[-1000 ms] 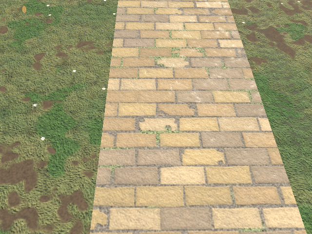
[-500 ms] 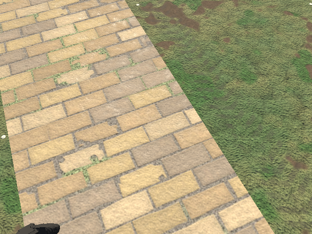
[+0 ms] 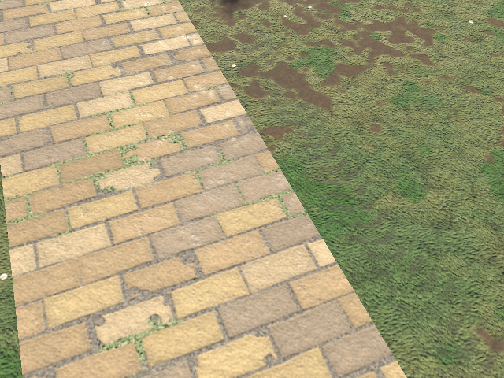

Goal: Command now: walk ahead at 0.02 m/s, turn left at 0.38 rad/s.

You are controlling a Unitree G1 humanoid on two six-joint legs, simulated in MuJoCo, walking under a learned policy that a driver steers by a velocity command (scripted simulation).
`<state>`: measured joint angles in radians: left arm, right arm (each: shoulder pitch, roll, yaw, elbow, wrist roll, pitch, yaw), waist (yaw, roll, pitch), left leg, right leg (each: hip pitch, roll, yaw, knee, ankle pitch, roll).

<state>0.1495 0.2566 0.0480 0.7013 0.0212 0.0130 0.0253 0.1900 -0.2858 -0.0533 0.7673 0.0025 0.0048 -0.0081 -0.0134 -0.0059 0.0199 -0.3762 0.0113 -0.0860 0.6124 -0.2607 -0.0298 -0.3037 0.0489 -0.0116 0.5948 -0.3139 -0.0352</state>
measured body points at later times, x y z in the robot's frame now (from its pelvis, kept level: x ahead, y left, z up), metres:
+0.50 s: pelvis +0.01 +0.06 +0.01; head +0.05 +0.10 +0.46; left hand +0.07 +0.38 -0.10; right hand +0.25 -0.16 -0.07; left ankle +0.00 +0.15 -0.73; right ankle +0.02 -0.09 -0.64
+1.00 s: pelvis +0.04 +0.04 +0.01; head +0.05 +0.04 +0.46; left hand +0.07 +0.34 -0.09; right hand +0.29 -0.12 -0.09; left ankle +0.00 +0.16 -0.73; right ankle +0.09 -0.07 -0.73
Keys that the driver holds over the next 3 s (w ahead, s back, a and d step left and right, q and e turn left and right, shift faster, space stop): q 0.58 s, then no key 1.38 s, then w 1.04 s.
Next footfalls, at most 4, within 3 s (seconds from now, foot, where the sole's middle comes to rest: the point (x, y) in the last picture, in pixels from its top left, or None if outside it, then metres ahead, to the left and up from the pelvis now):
0.36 left None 0.04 0.17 -0.76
0.80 right None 0.12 -0.05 -0.76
2.28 left None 0.09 0.21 -0.76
2.74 right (192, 367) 0.51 0.16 -0.76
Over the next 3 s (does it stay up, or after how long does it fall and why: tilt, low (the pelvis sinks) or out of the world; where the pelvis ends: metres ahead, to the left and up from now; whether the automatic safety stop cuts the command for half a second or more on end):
stays up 0.43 0.21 0.02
